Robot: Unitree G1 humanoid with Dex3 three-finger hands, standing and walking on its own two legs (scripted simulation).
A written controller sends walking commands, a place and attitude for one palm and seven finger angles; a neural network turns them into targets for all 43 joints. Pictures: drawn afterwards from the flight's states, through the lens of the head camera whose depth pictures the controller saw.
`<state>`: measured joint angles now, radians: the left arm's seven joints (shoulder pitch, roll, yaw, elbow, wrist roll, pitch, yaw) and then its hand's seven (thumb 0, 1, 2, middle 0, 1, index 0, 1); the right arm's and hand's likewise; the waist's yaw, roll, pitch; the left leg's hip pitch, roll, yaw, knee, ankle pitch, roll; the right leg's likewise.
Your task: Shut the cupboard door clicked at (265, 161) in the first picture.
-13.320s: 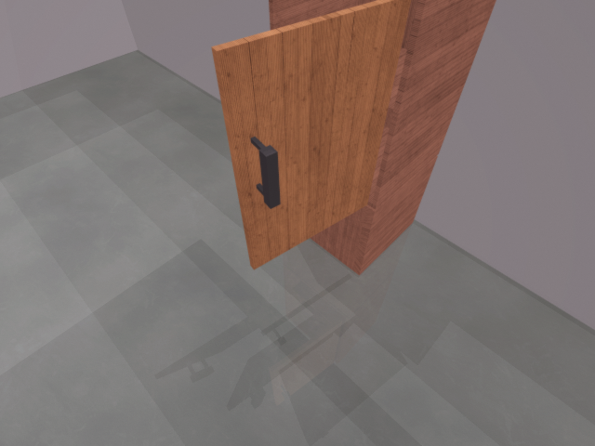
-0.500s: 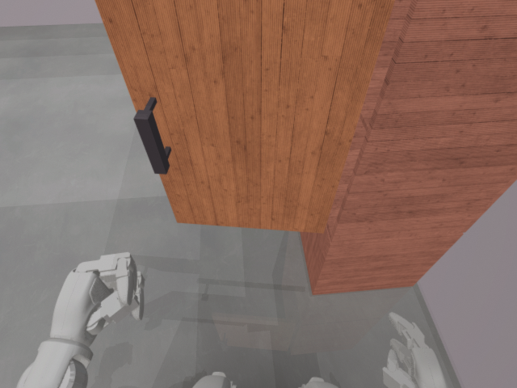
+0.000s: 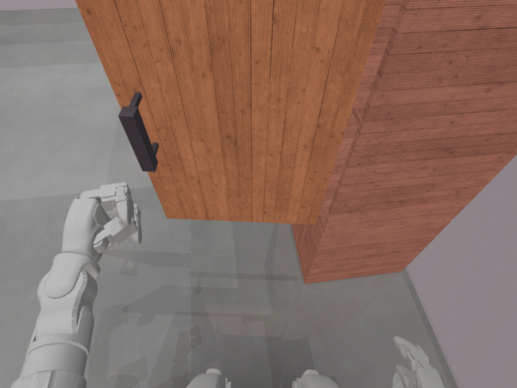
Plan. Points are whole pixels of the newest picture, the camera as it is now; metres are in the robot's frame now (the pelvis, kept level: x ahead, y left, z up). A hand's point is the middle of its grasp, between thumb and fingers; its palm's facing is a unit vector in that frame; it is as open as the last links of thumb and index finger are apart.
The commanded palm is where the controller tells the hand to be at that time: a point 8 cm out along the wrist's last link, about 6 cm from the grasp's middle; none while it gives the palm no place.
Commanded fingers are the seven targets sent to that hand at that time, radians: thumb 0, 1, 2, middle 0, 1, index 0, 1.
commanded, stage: bring the fist close to the handle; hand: left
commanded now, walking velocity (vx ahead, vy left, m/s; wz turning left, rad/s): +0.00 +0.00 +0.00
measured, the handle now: (143, 133) +0.53 +0.24 +0.06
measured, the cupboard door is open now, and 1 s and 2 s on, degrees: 80 80 65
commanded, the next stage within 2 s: push the door shut along its arc in 0.84 s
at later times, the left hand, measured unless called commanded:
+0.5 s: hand (140, 169) +0.44 +0.22 +0.07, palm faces +0.00 -1.00 -0.01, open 3.1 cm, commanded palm +0.41 +0.27 +0.06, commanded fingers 0.00 0.90 0.90 -1.30 -1.50 -1.30 -1.50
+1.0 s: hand (146, 171) +0.44 +0.21 +0.07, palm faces -0.02 -1.00 -0.02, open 3.1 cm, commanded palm +0.42 +0.26 +0.06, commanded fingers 0.00 0.90 0.90 -1.30 -1.50 -1.30 -1.50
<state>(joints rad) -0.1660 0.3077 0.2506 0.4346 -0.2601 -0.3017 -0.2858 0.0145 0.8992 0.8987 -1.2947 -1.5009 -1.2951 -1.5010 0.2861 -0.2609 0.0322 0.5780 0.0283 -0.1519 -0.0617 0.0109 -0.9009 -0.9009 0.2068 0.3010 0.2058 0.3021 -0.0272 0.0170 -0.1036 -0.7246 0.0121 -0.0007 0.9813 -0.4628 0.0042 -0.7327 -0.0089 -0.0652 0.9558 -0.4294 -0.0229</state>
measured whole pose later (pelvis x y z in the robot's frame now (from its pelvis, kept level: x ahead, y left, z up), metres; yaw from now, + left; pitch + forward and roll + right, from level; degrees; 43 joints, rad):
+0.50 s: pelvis +0.00 +0.01 -0.01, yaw -1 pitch +17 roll -1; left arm -0.65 0.45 0.37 0.98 -0.18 -0.37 -0.33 0.01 0.90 0.90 -1.29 -1.50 -1.30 -1.50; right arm 0.33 -0.26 0.03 0.63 0.02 -0.06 -0.05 0.01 -0.90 -0.90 0.21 0.30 0.21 0.30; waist -0.09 0.01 -0.11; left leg -0.85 0.02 0.01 1.02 -0.47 0.01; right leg -0.85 0.00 -0.06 0.98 -0.42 -0.02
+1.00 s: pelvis +0.00 +0.01 +0.00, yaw -2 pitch +16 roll -2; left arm -0.61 0.41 0.34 0.95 -0.18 -0.40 -0.31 0.01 0.90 0.90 -1.29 -1.50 -1.30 -1.50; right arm 0.34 -0.26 0.02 0.61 0.02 -0.01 -0.03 0.01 -0.90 -0.90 0.21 0.30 0.21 0.30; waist -0.09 0.01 -0.12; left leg -0.82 0.03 0.01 1.00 -0.46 0.02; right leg -0.82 0.01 -0.05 0.95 -0.41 -0.01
